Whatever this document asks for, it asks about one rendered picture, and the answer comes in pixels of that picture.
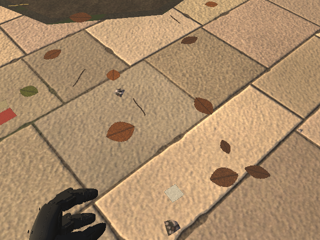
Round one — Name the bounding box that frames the left robot hand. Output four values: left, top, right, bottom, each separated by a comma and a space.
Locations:
27, 187, 106, 240

